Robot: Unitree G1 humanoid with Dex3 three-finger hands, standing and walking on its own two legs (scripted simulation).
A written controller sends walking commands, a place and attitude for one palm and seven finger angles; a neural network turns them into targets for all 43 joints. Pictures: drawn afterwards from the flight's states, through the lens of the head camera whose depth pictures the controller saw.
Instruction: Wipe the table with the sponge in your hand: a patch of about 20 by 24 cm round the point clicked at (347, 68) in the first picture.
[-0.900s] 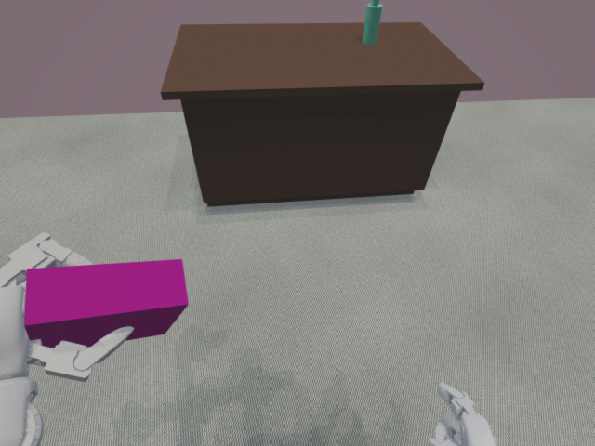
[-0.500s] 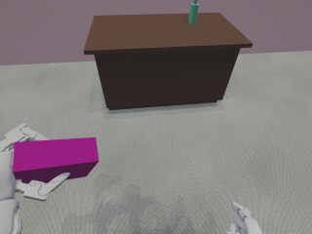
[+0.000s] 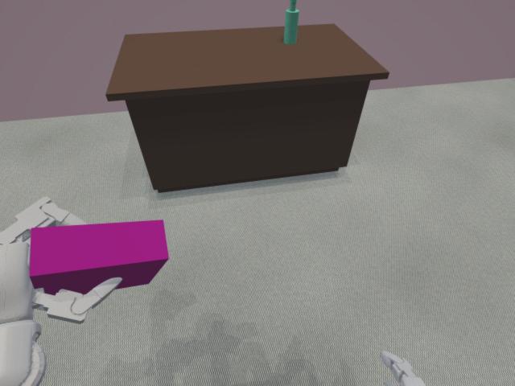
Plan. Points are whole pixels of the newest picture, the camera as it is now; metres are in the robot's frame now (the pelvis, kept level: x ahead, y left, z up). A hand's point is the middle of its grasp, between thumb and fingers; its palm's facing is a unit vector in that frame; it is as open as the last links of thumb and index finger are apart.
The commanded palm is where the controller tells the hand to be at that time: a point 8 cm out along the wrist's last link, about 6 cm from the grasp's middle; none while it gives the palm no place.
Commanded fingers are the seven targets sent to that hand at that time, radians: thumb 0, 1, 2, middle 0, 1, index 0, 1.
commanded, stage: walk to a spot facing it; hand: left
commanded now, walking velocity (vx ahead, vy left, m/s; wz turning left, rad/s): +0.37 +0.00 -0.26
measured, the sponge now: (120, 258) +0.23 +0.19 +0.15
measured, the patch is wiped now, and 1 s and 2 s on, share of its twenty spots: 0.00 0.00 0.00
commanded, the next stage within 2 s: turn to face it in 1.66 s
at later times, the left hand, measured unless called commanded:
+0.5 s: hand (165, 156) +0.39 +0.17 +0.18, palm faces +0.24 -0.85 -0.46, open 9.3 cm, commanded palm +0.34 +0.22 +0.19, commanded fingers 0.00 0.10 1.30 -1.20 -1.60 -1.20 -1.60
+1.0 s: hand (208, 101) +0.56 +0.14 +0.18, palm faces +0.30 -0.89 -0.35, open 9.3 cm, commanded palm +0.51 +0.18 +0.19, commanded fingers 0.00 0.10 1.30 -1.20 -1.60 -1.20 -1.60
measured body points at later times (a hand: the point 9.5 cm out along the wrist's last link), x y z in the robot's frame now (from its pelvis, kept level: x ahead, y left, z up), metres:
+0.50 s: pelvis +0.14 -0.02 +0.01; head +0.15 -0.03 +0.46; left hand +0.37 +0.22 +0.21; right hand +0.25 -0.24 -0.09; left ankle +0.09 +0.13 -0.72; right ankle +0.19 -0.14 -0.70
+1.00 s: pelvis +0.30 -0.06 +0.00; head +0.31 -0.05 +0.45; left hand +0.54 +0.18 +0.20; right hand +0.42 -0.34 -0.07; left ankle +0.37 +0.05 -0.72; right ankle +0.21 -0.15 -0.68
